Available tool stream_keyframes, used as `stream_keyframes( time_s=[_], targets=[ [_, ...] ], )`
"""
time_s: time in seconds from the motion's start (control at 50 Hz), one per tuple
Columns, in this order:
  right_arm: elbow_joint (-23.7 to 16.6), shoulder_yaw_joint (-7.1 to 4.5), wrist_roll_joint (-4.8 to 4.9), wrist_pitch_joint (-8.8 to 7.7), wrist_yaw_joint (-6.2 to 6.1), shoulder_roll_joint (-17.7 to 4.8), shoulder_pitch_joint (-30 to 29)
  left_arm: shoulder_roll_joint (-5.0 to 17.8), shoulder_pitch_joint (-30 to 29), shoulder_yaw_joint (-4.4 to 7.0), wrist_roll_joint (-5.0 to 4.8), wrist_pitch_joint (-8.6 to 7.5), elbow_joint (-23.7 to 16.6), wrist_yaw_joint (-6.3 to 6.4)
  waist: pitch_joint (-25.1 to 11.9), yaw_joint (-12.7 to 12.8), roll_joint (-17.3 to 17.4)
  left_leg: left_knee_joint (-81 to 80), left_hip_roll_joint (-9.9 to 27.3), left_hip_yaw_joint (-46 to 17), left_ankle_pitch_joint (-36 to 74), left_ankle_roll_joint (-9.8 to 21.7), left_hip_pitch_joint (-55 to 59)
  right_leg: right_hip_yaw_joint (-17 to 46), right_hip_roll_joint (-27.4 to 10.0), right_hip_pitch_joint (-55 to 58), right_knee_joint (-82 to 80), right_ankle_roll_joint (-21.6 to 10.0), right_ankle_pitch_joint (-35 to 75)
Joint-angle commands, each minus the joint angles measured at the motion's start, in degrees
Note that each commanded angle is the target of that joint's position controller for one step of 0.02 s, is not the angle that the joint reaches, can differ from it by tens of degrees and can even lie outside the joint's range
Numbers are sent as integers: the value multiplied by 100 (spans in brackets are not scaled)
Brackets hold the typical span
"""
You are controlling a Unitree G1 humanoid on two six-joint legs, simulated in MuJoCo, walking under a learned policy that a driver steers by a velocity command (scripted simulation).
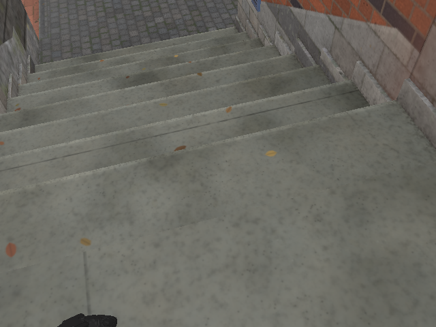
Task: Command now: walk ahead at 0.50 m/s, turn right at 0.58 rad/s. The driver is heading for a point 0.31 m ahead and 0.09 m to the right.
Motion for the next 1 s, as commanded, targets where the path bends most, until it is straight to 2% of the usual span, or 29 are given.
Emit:
stream_keyframes(
  time_s=[0.02, 0.04, 0.06, 0.1, 0.12, 0.16, 0.22, 0.26, 0.32, 0.38, 0.42, 0.46, 0.48, 0.5, 0.52, 0.54, 0.56, 0.58, 0.6, 0.62, 0.64, 0.7, 0.78, 0.82, 0.86, 0.88, 0.92, 0.96, 1.0],
  targets=[
    [-1006, -187, -33, -104, 85, -919, -697, 1425, 2140, 411, -120, 144, 273, 177, -1246, 894, -558, 3234, -359, -1397, 113, 84, -4097, 4649, -2282, 4139, -2257, -1249, -1146],
    [-1073, -154, 22, -168, 95, -792, -816, 1214, 1849, 348, -162, 142, 312, 237, -587, 670, -428, 2786, -125, -1455, 603, 140, -4112, 3883, -2156, 3434, -2244, -1086, -571],
    [-942, -145, 32, -189, 67, -727, -646, 984, 1570, 301, -174, 99, 300, 254, -173, 367, -63, 2153, 53, -1481, 830, 139, -3666, 3299, -1847, 2667, -2306, -846, 393],
    [-838, -125, -129, 2, 61, -632, -357, 824, 1246, 243, -207, -38, 226, 303, -257, 10, -144, 1609, 149, -1527, 914, 20, -2812, 2571, -1365, 1997, -2371, -666, 1469],
    [-857, -143, -161, 88, 70, -647, -411, 808, 1327, 231, -229, -114, 226, 300, -338, -12, -151, 1531, 93, -1487, 945, -33, -2694, 2458, -1265, 1937, -2382, -681, 1955],
    [-959, -153, -158, 168, 107, -600, -606, 941, 1522, 266, -266, -178, 277, 290, -374, -34, -135, 1161, 25, -1420, 1248, -147, -2747, 2250, -1087, 1879, -2438, -647, 2173],
    [-1107, -148, -112, 178, 103, -575, -1069, 919, 1918, 241, -261, -200, 375, 318, -239, 113, -244, 605, -73, -1282, 1806, -256, -2982, 1914, -1005, 1998, -2264, -409, 3804],
    [-1204, -127, -91, 186, 98, -548, -1330, 852, 2148, 208, -249, -179, 451, 335, -301, 224, -376, 232, -165, -1234, 2115, -229, -3001, 1729, -941, 2187, -2037, -167, 4664],
    [-1337, -64, -47, 180, 86, -507, -1720, 778, 2386, 164, -224, -137, 522, 380, -344, 421, -531, -414, -328, -1181, 2496, -97, -2922, 1683, -920, 2481, -1877, 48, 4849],
    [-1379, -8, -23, 138, 55, -528, -1940, 714, 2535, 112, -150, -108, 588, 440, -310, 563, -622, -1080, -533, -1136, 2550, 59, -2717, 1735, -979, 2806, -1664, 82, 4864],
    [-1272, -9, -25, 73, 19, -619, -1643, 727, 2432, 94, -101, -115, 599, 476, -323, 423, -672, -1515, -669, -1164, 2280, 221, -2165, 1818, -1042, 2793, -1348, 154, 5067],
    [-977, -69, -31, -16, -47, -795, -845, 876, 2152, 116, -159, -160, 562, 486, -521, 19, -635, -2294, -814, -1181, 2445, 416, -1155, 1896, -968, 2772, -602, 282, 5324],
    [-814, -80, -52, -125, -81, -848, -321, 884, 2018, 107, -233, -203, 524, 458, -768, -272, -381, -2873, -507, -1395, 3845, 522, -229, 1797, -730, 2474, 154, 394, 4554],
    [-799, -129, -110, -185, -117, -1264, 156, 585, 2283, 22, -320, -253, 342, 458, -1507, -239, 500, -2312, 923, -2601, 7114, 944, 1155, 1524, -227, 1598, 1644, 557, 1634],
    [-819, -128, 23, -95, -62, -1262, -8, 379, 3262, 28, -459, -138, 595, 484, -2257, 164, 1236, -2199, 1957, -3839, 8830, 1944, 1772, 1293, 545, 830, 2793, 679, -2520],
    [-898, -60, 163, -41, 7, -974, -269, 706, 3100, 82, -222, -3, 769, 505, -1906, 208, 404, -2565, 1736, -3820, 7413, 1924, 1003, 1559, 335, 761, 3107, 659, -2355],
    [-962, 42, 153, -15, 10, -656, -760, 635, 2742, 80, -117, 66, 773, 477, -1194, 291, 122, -2905, 1415, -3371, 5953, 1723, 263, 1582, 167, 677, 3023, 710, -2036],
    [-1008, 142, 97, 27, -17, -418, -1120, 527, 2490, 51, -83, 132, 750, 444, -773, 378, 10, -3249, 1107, -2985, 4880, 1482, -307, 1529, -15, 730, 2629, 767, -1815],
    [-985, 195, 67, 56, -62, -360, -1241, 453, 2339, 28, -79, 216, 747, 412, -526, 429, 219, -3543, 842, -2655, 4167, 1288, -733, 1468, -141, 928, 2184, 839, -1612],
    [-919, 188, 27, 90, -85, -446, -1276, 360, 2455, -5, -66, 297, 837, 389, -467, 500, 474, -3649, 594, -2352, 3784, 1167, -1034, 1273, -122, 1229, 1922, 910, -1470],
    [-855, 183, 1, 99, -86, -507, -1218, 312, 2497, -31, -85, 345, 904, 387, -499, 510, 529, -3665, 465, -2190, 3556, 1090, -1086, 1150, -113, 1383, 1551, 951, -1435],
    [-691, 127, 14, 111, -82, -727, -952, 268, 2270, -78, -130, 412, 998, 448, -563, 368, 495, -3774, 471, -2280, 2428, 1079, -926, 946, -182, 1451, 658, 1004, -1438],
    [-602, 82, 33, 240, -79, -791, -980, 275, 2014, -103, -160, 413, 1101, 459, -387, 298, 600, -4023, 462, -2524, 542, 970, -1155, 785, -244, 1634, -146, 925, -1001],
    [-552, 78, 78, 309, -91, -761, -1011, 136, 2172, -148, -149, 358, 1265, 472, -269, 388, 428, -4005, 404, -2506, 101, 794, -1447, 701, -255, 2051, -901, 816, -476],
    [-457, 85, 83, 330, -78, -659, -828, 218, 2168, -178, -72, 255, 1300, 505, -94, 333, 146, -3916, 261, -2471, -61, 401, -1655, 1273, -656, 2245, -1657, 672, -210],
    [-451, 79, 133, 342, -60, -578, -728, 380, 2040, -160, -113, 215, 1326, 512, 109, 134, -271, -3805, -83, -2151, 298, 270, -1382, 1609, -833, 1574, -1796, 581, -719],
    [-320, 103, 104, 323, -32, -462, -697, 179, 1872, -232, -185, 100, 1403, 509, 47, 28, -580, -3311, -216, -1902, 1347, 285, -323, 1712, -921, 796, -2227, 651, -1045],
    [-151, 104, 73, 296, -32, -480, -519, 244, 1780, -226, -209, 33, 1427, 534, -45, -56, -570, -3146, -202, -1859, 1696, 327, -26, 1673, -890, 782, -2331, 713, -849],
    [-30, 126, 54, 270, -37, -451, -485, 209, 1864, -234, -212, 17, 1487, 542, -25, -15, -390, -3166, -165, -1883, 1765, 345, -188, 1597, -857, 1023, -2253, 688, -545]
  ],
)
